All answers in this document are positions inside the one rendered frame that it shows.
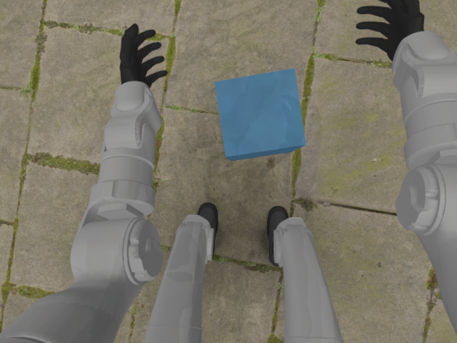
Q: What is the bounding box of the robot right thigh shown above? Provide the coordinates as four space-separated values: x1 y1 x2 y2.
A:
273 224 344 343

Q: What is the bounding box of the robot left shin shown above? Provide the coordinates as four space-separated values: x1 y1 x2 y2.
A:
176 214 210 234

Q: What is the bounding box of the carton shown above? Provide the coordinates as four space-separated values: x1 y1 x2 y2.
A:
215 68 306 161

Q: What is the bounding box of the robot left upper arm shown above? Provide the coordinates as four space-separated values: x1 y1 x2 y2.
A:
0 217 164 343

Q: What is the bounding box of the right robot forearm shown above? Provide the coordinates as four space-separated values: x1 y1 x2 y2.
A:
391 31 457 170

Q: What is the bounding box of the right robot hand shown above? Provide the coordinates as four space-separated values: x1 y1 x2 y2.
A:
356 0 424 61

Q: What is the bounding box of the left robot hand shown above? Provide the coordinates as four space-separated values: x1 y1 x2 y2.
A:
119 24 168 88

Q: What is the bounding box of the robot right upper arm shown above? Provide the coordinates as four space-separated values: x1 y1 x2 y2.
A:
395 163 457 335

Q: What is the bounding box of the left robot forearm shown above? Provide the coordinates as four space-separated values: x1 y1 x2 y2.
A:
70 81 162 275

